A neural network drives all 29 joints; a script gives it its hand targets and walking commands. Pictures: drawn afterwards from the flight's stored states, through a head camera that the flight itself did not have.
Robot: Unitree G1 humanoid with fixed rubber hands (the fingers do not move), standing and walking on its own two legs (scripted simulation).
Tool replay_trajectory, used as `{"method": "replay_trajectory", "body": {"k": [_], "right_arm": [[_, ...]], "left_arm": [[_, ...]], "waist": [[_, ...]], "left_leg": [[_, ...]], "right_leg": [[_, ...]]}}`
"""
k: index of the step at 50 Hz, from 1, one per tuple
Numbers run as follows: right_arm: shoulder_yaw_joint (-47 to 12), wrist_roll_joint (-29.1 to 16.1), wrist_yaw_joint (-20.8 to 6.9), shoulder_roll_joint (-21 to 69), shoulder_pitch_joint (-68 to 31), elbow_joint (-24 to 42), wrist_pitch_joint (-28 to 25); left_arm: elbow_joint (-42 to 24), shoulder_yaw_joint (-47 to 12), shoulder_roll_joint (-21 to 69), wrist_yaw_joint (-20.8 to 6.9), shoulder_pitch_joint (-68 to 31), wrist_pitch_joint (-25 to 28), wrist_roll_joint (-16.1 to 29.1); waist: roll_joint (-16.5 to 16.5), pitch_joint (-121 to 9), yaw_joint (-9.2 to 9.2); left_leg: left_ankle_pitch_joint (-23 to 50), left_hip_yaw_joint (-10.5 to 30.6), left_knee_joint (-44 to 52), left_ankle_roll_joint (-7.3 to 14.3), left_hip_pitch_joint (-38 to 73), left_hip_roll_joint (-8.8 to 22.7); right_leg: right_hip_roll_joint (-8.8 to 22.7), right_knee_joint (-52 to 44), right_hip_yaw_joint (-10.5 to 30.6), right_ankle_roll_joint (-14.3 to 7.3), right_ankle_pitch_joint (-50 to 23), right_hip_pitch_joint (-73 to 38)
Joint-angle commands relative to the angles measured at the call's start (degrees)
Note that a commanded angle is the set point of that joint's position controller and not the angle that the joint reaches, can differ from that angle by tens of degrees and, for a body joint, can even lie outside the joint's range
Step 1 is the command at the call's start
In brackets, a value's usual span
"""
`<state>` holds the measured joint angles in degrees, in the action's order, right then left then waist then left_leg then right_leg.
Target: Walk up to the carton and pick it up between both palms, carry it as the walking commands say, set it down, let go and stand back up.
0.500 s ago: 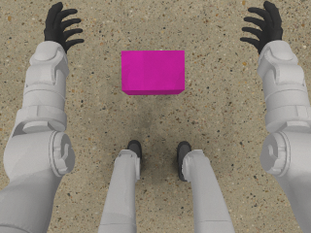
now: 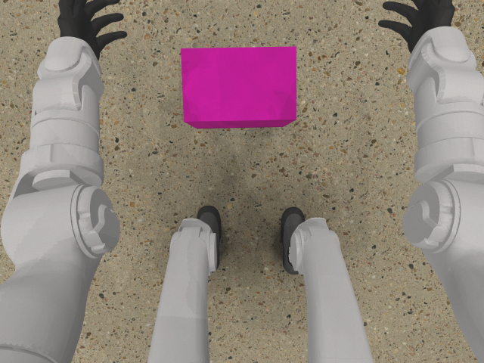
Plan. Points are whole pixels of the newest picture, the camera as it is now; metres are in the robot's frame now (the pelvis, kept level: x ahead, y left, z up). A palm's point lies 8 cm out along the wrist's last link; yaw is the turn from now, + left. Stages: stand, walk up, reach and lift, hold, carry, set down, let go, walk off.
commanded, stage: reach and lift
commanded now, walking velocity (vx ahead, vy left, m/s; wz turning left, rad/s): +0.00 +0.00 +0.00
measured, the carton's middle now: (239, 93) +0.53 +0.03 -0.50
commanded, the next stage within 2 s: none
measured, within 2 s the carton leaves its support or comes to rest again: neither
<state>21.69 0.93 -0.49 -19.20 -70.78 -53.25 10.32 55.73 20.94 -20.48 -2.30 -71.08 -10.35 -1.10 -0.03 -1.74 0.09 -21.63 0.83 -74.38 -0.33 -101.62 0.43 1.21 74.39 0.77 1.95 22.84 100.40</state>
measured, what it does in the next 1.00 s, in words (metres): lowers itself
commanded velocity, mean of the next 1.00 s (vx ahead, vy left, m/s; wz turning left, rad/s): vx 0.00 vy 0.00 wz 0.00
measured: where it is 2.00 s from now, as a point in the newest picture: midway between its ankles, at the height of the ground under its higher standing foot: (251, 251)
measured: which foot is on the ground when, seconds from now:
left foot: down 0.00-1.00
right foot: down 0.00-1.00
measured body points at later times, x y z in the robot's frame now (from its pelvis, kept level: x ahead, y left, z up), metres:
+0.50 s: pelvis -0.02 +0.00 -0.14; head +0.34 +0.01 +0.12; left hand +0.54 +0.23 -0.28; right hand +0.55 -0.21 -0.27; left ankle +0.08 +0.12 -0.57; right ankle +0.07 -0.14 -0.57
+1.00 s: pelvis -0.04 +0.00 -0.22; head +0.35 +0.01 -0.02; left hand +0.53 +0.21 -0.43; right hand +0.54 -0.20 -0.42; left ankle +0.08 +0.12 -0.57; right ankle +0.07 -0.14 -0.57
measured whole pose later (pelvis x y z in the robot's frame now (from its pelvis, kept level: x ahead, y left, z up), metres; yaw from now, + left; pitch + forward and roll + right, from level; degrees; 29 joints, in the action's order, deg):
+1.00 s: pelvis -0.04 +0.00 -0.22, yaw -1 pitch +35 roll -2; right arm 5.4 -14.1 6.6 -25.3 -90.6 -65.2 5.1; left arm 67.0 4.6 -27.3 4.5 -90.9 -4.8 14.6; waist -0.4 29.7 -0.5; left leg -32.2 2.2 -124.6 -0.9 -127.2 0.2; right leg -0.4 124.5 1.7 3.0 33.9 125.4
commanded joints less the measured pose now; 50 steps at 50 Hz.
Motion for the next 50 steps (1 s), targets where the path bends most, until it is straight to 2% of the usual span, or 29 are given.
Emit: {"method": "replay_trajectory", "body": {"k": [1, 2, 3, 4, 8, 9, 14, 15, 16, 17, 22, 24, 25, 26, 27, 29, 31, 33, 34, 35, 36, 38, 39, 42, 44, 45, 47, 48, 50], "right_arm": [[-0.75, -1.08, 1.26, -8.74, -16.62, 6.15, -0.85], [-1.75, -2.23, 0.72, -8.82, -19.68, 5.82, -0.81], [-1.18, -1.43, 1.62, -10.03, -21.31, 7.62, -0.47], [-2.21, -3.22, 1.58, -8.76, -19.13, 5.01, -0.07], [-3.89, -4.95, 2.62, -8.66, -15.56, 1.76, -0.03], [-3.27, -4.16, 3.08, -11.09, -18.96, 9.25, -0.75], [-5.68, -6.85, 4.21, -10.43, -19.06, 4.85, -0.13], [-6.69, -7.28, 4.26, -9.84, -23.20, 10.07, -0.62], [-6.26, -7.25, 4.08, -9.58, -20.68, 5.73, -0.91], [-6.45, -7.45, 5.20, -12.90, -24.79, 11.35, -0.59], [-9.61, -9.54, 5.83, -11.21, -23.11, 3.37, -0.80], [-9.86, -10.15, 5.83, -10.08, -21.40, -4.07, -1.21], [-9.64, -10.76, 6.00, -11.65, -28.56, 4.80, -2.28], [-10.75, -10.30, 5.87, -10.86, -24.80, -0.59, -2.51], [-9.98, -10.77, 5.91, -11.67, -27.75, 3.19, -2.97], [-9.52, -10.88, 5.67, -13.16, -27.16, -4.05, -3.15], [-10.99, -11.65, 6.33, -12.77, -28.32, 1.39, -3.84], [-13.21, -13.73, 6.48, -10.98, -26.22, -5.75, -3.50], [-12.40, -13.02, 6.35, -12.36, -28.20, -4.90, -3.83], [-13.55, -13.20, 6.56, -12.28, -31.17, -2.43, -4.40], [-11.52, -13.23, 7.38, -16.18, -33.62, 3.87, -5.16], [-13.21, -12.69, 7.26, -13.94, -29.48, -8.68, -4.58], [-12.66, -12.99, 7.02, -13.91, -30.02, -4.11, -5.29], [-15.40, -13.96, 6.65, -11.81, -30.19, -8.36, -5.71], [-15.67, -15.49, 6.64, -12.95, -34.63, -3.36, -6.43], [-16.37, -14.69, 6.51, -11.14, -32.37, -8.42, -6.31], [-15.67, -15.85, 6.98, -13.42, -35.53, -6.64, -6.26], [-14.24, -14.11, 7.52, -17.88, -36.75, -6.47, -6.62], [-15.74, -15.47, 7.55, -15.74, -35.76, -6.04, -6.73]], "left_arm": [[-9.23, -1.18, -9.59, 1.03, -19.71, 0.59, 1.93], [-7.17, -4.15, -7.06, 0.31, -20.24, 0.28, 4.03], [-7.15, -1.60, -10.26, 0.81, -21.32, 0.27, 3.95], [-5.61, -4.24, -9.32, 1.30, -18.22, -0.12, 3.66], [-3.99, -4.31, -10.78, 2.64, -19.50, 0.05, 4.47], [-14.07, -2.45, -13.86, 3.17, -23.48, 1.27, 4.44], [-1.73, -4.92, -12.77, 3.08, -19.44, 0.73, 5.58], [-7.83, -5.14, -12.78, 3.04, -23.62, 1.29, 7.76], [-6.32, -6.83, -11.19, 2.96, -23.46, 1.75, 8.18], [-7.12, -4.98, -14.86, 3.65, -23.04, 1.62, 7.12], [-6.13, -9.65, -14.17, 4.32, -26.78, 2.17, 11.30], [4.02, -11.62, -10.85, 3.67, -23.10, 2.13, 11.56], [-3.05, -9.58, -13.89, 4.33, -28.73, 3.00, 10.62], [1.61, -11.10, -11.36, 4.19, -24.14, 3.10, 11.06], [-3.31, -9.50, -14.21, 4.99, -28.17, 3.67, 10.46], [5.54, -10.85, -13.26, 4.60, -27.88, 3.27, 10.13], [-0.11, -10.11, -14.82, 5.37, -29.45, 4.24, 9.94], [3.13, -10.99, -15.28, 5.74, -29.09, 4.80, 10.26], [5.04, -12.55, -13.39, 5.60, -29.20, 4.57, 12.26], [-0.86, -11.62, -15.19, 5.91, -33.09, 5.19, 12.99], [-3.82, -11.81, -15.29, 6.32, -33.44, 5.25, 12.92], [8.67, -13.96, -14.22, 5.78, -30.27, 4.99, 13.36], [2.73, -13.98, -13.68, 5.78, -31.84, 5.64, 13.68], [7.29, -13.53, -13.81, 6.23, -30.90, 6.46, 13.77], [2.39, -15.33, -14.71, 6.40, -33.90, 6.85, 15.18], [6.56, -14.45, -14.49, 6.45, -32.82, 7.41, 14.59], [6.33, -15.96, -16.28, 6.70, -34.34, 6.94, 15.80], [6.68, -15.18, -16.64, 7.19, -36.14, 6.46, 15.61], [5.21, -16.18, -16.94, 7.42, -35.72, 7.11, 16.61]], "waist": [[0.66, -61.98, 1.60], [3.42, -60.59, 2.55], [-0.34, -59.22, 1.47], [3.69, -64.76, -0.10], [2.86, -67.21, 0.09], [1.39, -72.15, 0.82], [4.19, -63.83, -2.20], [-0.66, -65.15, -0.58], [1.68, -61.17, 1.27], [0.13, -72.34, -1.81], [-1.38, -67.97, 1.67], [1.49, -56.03, 1.69], [0.62, -55.93, -0.30], [-0.07, -55.72, 0.30], [0.90, -59.03, -0.25], [3.83, -50.09, 0.45], [2.64, -59.56, -1.91], [2.50, -55.51, -3.06], [2.82, -53.52, -0.80], [-1.68, -56.16, -0.01], [1.39, -62.24, -0.09], [1.87, -48.57, 0.53], [2.62, -52.25, 1.76], [1.14, -50.38, -0.98], [1.05, -52.60, -0.92], [-0.80, -47.80, -0.86], [2.36, -48.73, -1.66], [0.74, -50.47, 0.84], [1.48, -54.37, -0.37]], "left_leg": [[19.28, -2.84, -4.48, -1.52, 34.33, -4.18], [16.52, -3.43, -5.52, -1.69, 31.55, -4.16], [15.54, -3.77, -6.51, -1.13, 26.72, -4.32], [19.60, -3.64, -6.80, -2.02, 33.26, -4.14], [22.48, -3.04, -13.30, -1.45, 32.55, -3.59], [21.62, -3.76, -16.10, -1.41, 30.51, -4.16], [14.87, -5.29, -19.42, -1.53, 22.91, -3.35], [14.64, -5.45, -20.26, -0.74, 17.94, -4.17], [16.56, -4.19, -21.40, -1.27, 19.54, -3.33], [18.07, -4.66, -23.09, -0.84, 24.38, -3.38], [13.79, -4.08, -27.88, -0.84, 22.11, -2.65], [8.42, -4.50, -28.69, -1.04, 14.20, -2.53], [9.92, -3.65, -28.54, -0.61, 14.19, -2.75], [12.15, -3.16, -29.32, -0.81, 15.80, -2.76], [15.12, -2.13, -30.75, -0.49, 19.84, -2.69], [9.80, -1.83, -31.51, -0.74, 17.66, -1.76], [13.46, -2.89, -33.48, -1.02, 19.98, -2.31], [11.50, -3.47, -34.62, -0.96, 15.67, -1.51], [10.62, -2.66, -35.46, -0.99, 13.83, -1.59], [13.91, -2.20, -36.14, -0.71, 14.52, -1.43], [13.08, -3.08, -36.94, -1.11, 17.16, -1.79], [8.10, -2.89, -37.93, -1.25, 9.68, -1.19], [12.29, -2.74, -38.75, -1.75, 12.41, -1.22], [14.55, -2.37, -41.27, -1.18, 9.35, -0.75], [12.83, -1.70, -41.26, -1.39, 12.01, -0.72], [12.99, -2.32, -41.64, -1.24, 7.37, -1.08], [10.01, -2.46, -42.64, -1.24, 10.71, -0.68], [10.49, -1.58, -42.91, -1.89, 12.39, -0.26], [12.11, -1.74, -44.29, -1.55, 14.61, -0.50]], "right_leg": [[-5.47, 3.53, -6.41, 0.76, -13.77, -17.92], [-5.11, 4.72, -6.43, 0.55, -11.87, -16.61], [-4.92, 4.81, -5.63, 0.45, -11.82, -18.20], [-5.36, 6.39, -6.20, 0.38, -14.25, -19.91], [-5.59, 11.72, -6.34, 0.96, -15.00, -14.96], [-5.51, 13.79, -5.64, 0.55, -16.19, -17.17], [-4.76, 18.29, -5.42, 0.56, -10.23, -13.15], [-5.06, 19.24, -5.49, 0.79, -12.40, -15.18], [-5.14, 20.27, -5.72, 0.37, -11.89, -10.11], [-4.54, 22.23, -4.91, 0.61, -14.08, -17.46], [-4.23, 26.94, -6.43, 0.31, -11.50, -13.93], [-4.12, 27.19, -4.85, 0.08, -7.56, -9.89], [-4.22, 28.24, -5.09, -0.12, -7.44, -8.43], [-3.94, 29.22, -5.62, 0.25, -9.75, -9.25], [-4.14, 31.00, -5.78, 0.24, -9.80, -6.68], [-3.58, 31.35, -5.88, -0.16, -3.98, 1.03], [-3.66, 32.86, -5.38, 0.02, -8.85, -7.09], [-3.33, 34.28, -4.29, 0.27, -8.57, -8.17], [-2.97, 34.79, -4.28, 0.12, -7.93, -5.36], [-2.82, 35.94, -4.45, 0.56, -11.79, -8.86], [-3.23, 36.15, -4.35, 0.03, -11.29, -11.70], [-2.89, 36.77, -3.57, 0.19, -6.33, -5.27], [-2.86, 37.15, -3.28, 0.17, -10.14, -6.94], [-2.51, 40.07, -2.32, 0.43, -12.10, -5.24], [-2.43, 40.94, -2.89, 0.24, -10.60, -7.18], [-2.31, 41.33, -2.98, 0.85, -10.35, -4.15], [-2.25, 42.24, -3.40, 0.17, -6.70, -2.88], [-2.02, 42.71, -3.82, 0.49, -7.85, -4.91], [-2.24, 44.21, -3.46, 0.44, -9.01, -7.20]]}}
